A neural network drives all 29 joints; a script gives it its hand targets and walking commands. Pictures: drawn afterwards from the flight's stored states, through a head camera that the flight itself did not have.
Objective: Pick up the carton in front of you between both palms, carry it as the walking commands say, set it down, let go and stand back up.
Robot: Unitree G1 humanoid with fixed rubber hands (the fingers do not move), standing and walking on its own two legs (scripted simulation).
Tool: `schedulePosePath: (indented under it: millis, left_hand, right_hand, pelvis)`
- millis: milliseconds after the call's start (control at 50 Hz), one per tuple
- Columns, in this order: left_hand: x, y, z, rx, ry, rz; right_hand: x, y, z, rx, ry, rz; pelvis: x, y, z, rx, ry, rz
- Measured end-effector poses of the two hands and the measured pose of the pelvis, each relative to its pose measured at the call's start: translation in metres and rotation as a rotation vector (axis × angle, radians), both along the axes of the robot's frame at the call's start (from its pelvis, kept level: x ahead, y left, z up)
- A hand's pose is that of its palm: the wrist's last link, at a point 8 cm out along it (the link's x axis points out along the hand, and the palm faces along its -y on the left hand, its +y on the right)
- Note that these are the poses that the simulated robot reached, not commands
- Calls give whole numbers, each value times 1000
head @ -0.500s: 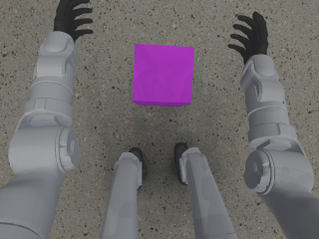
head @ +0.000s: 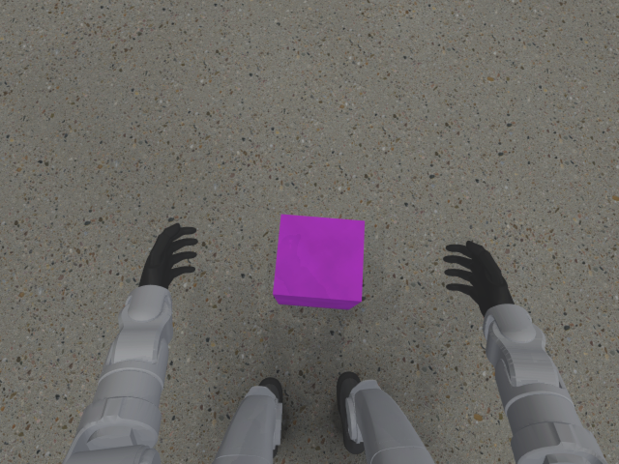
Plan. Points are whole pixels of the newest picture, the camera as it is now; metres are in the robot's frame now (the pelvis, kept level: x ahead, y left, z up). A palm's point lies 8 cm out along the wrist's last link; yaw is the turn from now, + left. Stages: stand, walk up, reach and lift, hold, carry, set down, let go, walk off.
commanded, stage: let go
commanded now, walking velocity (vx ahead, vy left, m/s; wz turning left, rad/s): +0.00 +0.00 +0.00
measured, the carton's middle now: (317, 266) +0.44 -0.03 -0.61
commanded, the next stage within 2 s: stand in 0.84 s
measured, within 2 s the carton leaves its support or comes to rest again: neither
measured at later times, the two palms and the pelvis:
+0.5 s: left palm (96, 398) +0.20 +0.24 -0.02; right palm (535, 390) +0.19 -0.23 -0.02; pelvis +0.03 +0.01 +0.05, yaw -1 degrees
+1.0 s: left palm (68, 423) +0.17 +0.27 -0.04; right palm (570, 398) +0.17 -0.27 -0.03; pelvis +0.03 +0.00 +0.04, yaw -1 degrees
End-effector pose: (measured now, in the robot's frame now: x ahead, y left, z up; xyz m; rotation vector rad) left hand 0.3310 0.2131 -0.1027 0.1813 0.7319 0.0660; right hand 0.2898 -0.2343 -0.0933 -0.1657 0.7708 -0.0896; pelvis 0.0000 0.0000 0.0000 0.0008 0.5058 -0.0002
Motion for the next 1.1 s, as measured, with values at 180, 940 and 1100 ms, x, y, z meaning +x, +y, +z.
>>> schedulePosePath:
  millis: [180, 940, 1100]
  left_hand:
    - [-59, 7, 38, -3, 23, -13]
    - [-154, 41, 68, 111, 94, 17]
    - [-166, 75, 66, 203, 166, 55]
  right_hand:
    - [-63, 0, 41, 5, 14, -22]
    - [-110, -23, 67, -126, 43, -22]
    - [-121, -50, 54, -184, 112, -28]
  pelvis:
    - [20, 0, 27, -1, -194, -11]
    - [25, 1, 39, -10, -547, -17]
    - [32, 1, 39, -8, -510, -13]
